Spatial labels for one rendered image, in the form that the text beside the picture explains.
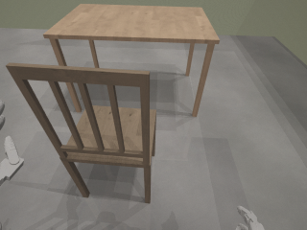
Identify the left robot hand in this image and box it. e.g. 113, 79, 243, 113
0, 100, 24, 186

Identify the right robot hand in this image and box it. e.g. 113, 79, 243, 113
235, 205, 265, 230

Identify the chair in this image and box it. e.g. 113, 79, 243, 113
6, 62, 156, 204

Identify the table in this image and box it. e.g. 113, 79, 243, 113
43, 4, 220, 117

